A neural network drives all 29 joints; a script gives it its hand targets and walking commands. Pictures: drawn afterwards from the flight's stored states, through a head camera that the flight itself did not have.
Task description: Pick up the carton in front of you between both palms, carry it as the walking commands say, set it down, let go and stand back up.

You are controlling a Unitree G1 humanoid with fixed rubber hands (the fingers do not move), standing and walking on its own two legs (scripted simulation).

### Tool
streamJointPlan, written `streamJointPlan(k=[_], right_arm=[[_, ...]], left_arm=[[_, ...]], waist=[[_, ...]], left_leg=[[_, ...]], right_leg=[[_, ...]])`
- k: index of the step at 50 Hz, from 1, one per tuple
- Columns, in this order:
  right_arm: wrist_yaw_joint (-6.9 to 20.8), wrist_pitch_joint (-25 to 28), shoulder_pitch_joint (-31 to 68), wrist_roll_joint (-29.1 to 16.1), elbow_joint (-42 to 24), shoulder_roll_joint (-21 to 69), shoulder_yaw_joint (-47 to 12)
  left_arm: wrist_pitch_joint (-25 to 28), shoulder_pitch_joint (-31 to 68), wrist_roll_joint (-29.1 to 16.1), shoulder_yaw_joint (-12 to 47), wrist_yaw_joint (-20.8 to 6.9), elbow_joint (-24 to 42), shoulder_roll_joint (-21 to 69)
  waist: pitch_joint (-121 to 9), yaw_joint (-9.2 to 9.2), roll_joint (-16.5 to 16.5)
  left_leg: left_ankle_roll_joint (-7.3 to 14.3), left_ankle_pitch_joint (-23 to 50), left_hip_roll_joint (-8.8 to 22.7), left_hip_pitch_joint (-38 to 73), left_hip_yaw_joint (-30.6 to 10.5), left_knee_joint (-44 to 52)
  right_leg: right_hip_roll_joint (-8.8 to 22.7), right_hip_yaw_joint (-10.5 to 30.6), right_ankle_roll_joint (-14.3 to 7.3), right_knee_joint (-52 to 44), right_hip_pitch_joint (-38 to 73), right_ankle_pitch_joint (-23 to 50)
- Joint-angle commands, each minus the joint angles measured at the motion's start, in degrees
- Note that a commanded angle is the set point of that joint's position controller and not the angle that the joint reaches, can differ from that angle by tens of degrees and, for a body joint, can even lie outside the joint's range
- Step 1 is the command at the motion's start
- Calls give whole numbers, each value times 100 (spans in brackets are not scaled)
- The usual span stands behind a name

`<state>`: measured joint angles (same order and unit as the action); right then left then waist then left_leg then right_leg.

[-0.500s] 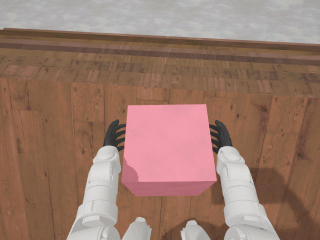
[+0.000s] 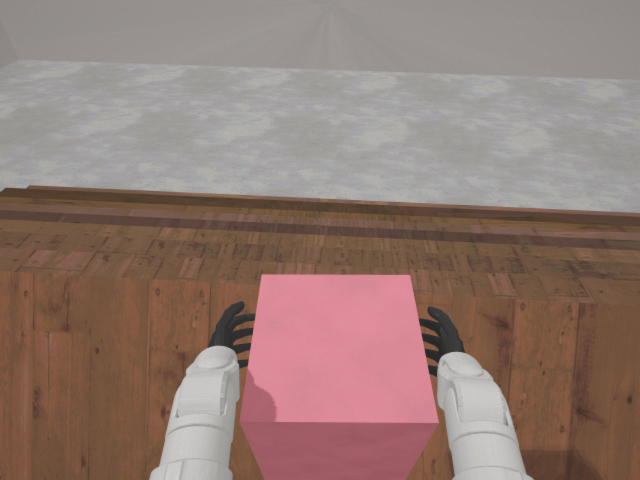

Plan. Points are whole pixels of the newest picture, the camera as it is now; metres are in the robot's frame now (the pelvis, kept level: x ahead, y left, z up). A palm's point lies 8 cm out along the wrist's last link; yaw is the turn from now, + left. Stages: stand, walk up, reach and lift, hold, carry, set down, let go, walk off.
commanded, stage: reach and lift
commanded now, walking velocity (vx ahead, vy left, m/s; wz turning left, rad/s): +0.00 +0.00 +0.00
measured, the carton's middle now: (335, 381) +0.30 +0.00 -0.05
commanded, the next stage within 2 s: hold in 0.92 s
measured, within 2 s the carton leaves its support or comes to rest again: neither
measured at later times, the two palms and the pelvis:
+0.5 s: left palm (222, 353) +0.29 +0.15 +0.03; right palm (452, 358) +0.29 -0.15 +0.03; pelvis -0.01 +0.00 +0.00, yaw +0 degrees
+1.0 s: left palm (219, 347) +0.29 +0.15 +0.05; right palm (454, 353) +0.29 -0.15 +0.04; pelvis +0.00 +0.00 +0.01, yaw +0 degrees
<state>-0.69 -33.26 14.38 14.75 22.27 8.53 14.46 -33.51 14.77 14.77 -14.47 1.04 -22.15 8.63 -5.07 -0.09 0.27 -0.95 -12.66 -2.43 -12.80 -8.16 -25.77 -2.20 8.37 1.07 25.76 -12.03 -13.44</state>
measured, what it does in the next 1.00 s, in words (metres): stands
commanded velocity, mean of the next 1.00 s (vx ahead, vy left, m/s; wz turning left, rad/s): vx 0.00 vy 0.00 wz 0.00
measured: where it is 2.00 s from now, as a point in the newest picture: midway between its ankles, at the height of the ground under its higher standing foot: outside the picture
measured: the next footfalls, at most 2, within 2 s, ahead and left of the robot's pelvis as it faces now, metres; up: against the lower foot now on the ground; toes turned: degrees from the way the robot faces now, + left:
none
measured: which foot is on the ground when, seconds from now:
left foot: down 0.00-1.00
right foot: down 0.00-1.00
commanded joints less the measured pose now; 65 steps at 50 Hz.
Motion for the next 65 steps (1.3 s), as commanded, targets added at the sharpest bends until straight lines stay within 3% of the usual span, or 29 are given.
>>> streamJointPlan(k=[1,11,33,45,50,57,65], right_arm=[[1523,-27,2797,-1074,162,5426,-2852],[1597,6,3640,-1135,72,5629,-2955],[1491,-272,2838,-1274,-548,5485,-3157],[1487,-441,2730,-1348,-822,5414,-3242],[1458,-605,2731,-1583,-1351,5449,-3640],[1450,-888,2684,-1361,-1056,5138,-3215],[1527,-815,3241,-1415,-1005,5342,-3276]], left_arm=[[-54,2618,-1042,2840,-1509,-266,5505],[-23,3456,-1132,2948,-1598,-173,5717],[-281,2714,-1253,3153,-1539,490,5467],[-452,2603,-1343,3254,-1523,761,5426],[-608,2602,-1604,3662,-1496,1276,5468],[-895,2547,-1339,3229,-1468,983,5175],[-827,3083,-1386,3265,-1545,926,5372]], waist=[[-505,27,-57],[-962,4,-22],[-1058,23,-11],[-933,16,-28],[-1215,2,-29],[-344,-3,-26],[-651,16,-25]], left_leg=[[7,437,-292,425,422,475],[27,253,-278,628,471,363],[-33,1403,-354,1121,467,595],[-41,1482,-364,1211,438,669],[-60,1853,-356,1444,394,703],[-34,848,-331,1166,464,898],[-14,670,-311,1189,476,790]], right_leg=[[-320,-459,-69,-474,149,415],[-313,-488,-63,-400,309,219],[-367,-442,28,-628,883,1413],[-379,-439,25,-698,954,1452],[-385,-410,38,-744,1200,1817],[-350,-465,-4,-914,910,821],[-334,-476,-19,-826,904,648]])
